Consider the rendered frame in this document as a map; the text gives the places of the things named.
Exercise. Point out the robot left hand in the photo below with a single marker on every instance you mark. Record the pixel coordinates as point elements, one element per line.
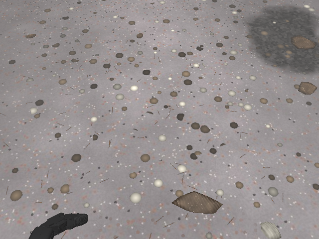
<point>58,224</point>

